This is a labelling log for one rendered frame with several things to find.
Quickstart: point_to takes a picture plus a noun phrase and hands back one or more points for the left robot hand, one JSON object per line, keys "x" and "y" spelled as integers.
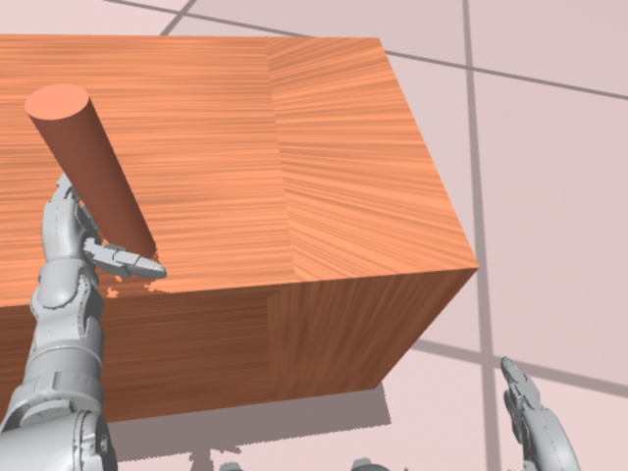
{"x": 69, "y": 231}

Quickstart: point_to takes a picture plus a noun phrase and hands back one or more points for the can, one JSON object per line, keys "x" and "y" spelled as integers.
{"x": 66, "y": 119}

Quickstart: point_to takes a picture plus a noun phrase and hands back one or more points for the right robot hand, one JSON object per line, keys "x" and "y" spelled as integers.
{"x": 545, "y": 444}

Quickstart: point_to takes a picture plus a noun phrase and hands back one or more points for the left robot arm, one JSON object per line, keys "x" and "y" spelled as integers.
{"x": 54, "y": 420}

